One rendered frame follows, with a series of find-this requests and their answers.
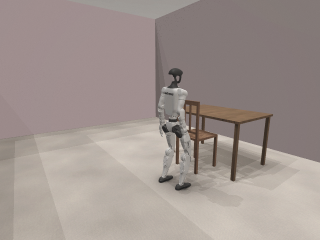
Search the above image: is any humanoid robot torso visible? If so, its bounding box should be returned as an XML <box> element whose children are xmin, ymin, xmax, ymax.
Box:
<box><xmin>164</xmin><ymin>86</ymin><xmax>180</xmax><ymax>133</ymax></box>

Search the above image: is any right robot hand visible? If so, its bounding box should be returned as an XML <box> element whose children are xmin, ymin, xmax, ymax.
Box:
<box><xmin>181</xmin><ymin>134</ymin><xmax>191</xmax><ymax>150</ymax></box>

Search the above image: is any left robot hand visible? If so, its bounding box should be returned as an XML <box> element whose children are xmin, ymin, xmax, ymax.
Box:
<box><xmin>159</xmin><ymin>124</ymin><xmax>166</xmax><ymax>137</ymax></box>

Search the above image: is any table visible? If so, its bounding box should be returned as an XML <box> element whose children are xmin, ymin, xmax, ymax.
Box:
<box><xmin>174</xmin><ymin>104</ymin><xmax>273</xmax><ymax>181</ymax></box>

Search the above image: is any robot left thigh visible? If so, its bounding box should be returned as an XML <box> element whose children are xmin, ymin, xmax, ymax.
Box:
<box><xmin>162</xmin><ymin>124</ymin><xmax>176</xmax><ymax>157</ymax></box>

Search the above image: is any chair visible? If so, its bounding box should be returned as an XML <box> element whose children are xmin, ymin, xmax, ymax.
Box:
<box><xmin>175</xmin><ymin>100</ymin><xmax>218</xmax><ymax>174</ymax></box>

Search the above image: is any robot right forearm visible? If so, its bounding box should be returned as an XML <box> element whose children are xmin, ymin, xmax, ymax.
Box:
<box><xmin>178</xmin><ymin>109</ymin><xmax>188</xmax><ymax>135</ymax></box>

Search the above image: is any right robot upper arm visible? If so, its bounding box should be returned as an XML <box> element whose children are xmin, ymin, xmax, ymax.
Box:
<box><xmin>176</xmin><ymin>88</ymin><xmax>188</xmax><ymax>115</ymax></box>

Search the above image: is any robot left forearm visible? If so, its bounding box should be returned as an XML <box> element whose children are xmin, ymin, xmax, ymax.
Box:
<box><xmin>157</xmin><ymin>108</ymin><xmax>165</xmax><ymax>125</ymax></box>

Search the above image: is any left robot upper arm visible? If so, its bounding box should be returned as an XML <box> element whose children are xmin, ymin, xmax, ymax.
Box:
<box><xmin>158</xmin><ymin>87</ymin><xmax>167</xmax><ymax>110</ymax></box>

